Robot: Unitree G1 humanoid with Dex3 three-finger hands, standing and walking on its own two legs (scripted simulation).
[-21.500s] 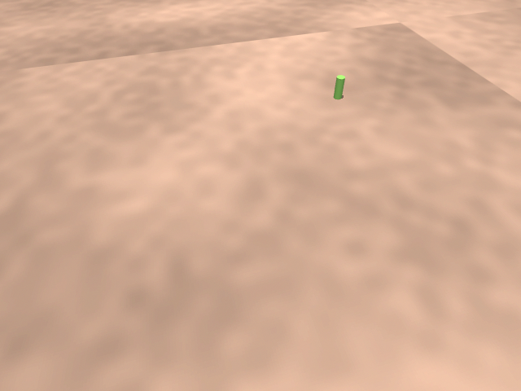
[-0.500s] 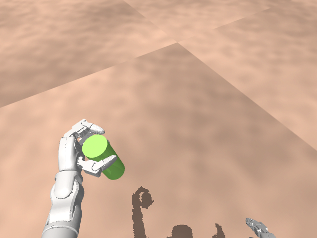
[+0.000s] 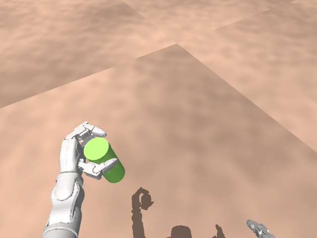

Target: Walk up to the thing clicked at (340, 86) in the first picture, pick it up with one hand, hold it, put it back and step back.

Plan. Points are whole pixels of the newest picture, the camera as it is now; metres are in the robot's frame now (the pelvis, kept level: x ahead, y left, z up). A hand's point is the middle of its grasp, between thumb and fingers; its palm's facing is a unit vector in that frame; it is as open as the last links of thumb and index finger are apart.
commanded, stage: hold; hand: left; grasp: from the side
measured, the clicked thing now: (106, 162) +0.33 +0.16 -0.01
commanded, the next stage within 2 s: crouch in 0.32 s
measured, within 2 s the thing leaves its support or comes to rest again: neither
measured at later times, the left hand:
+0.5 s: hand (97, 150) +0.33 +0.17 +0.05, palm faces +0.12 -0.99 -0.01, open 9.3 cm
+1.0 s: hand (110, 166) +0.38 +0.19 -0.15, palm faces +0.14 -0.99 -0.02, open 9.3 cm
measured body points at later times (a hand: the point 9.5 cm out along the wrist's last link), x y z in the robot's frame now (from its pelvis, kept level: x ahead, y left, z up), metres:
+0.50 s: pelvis -0.01 +0.00 +0.00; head +0.04 +0.01 +0.45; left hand +0.32 +0.23 +0.05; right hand +0.11 -0.24 -0.11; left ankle +0.00 +0.12 -0.71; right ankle -0.01 -0.12 -0.71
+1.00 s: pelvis -0.04 +0.00 -0.15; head +0.11 +0.02 +0.28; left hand +0.37 +0.24 -0.15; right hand +0.06 -0.27 -0.27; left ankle +0.00 +0.12 -0.71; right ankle -0.01 -0.12 -0.71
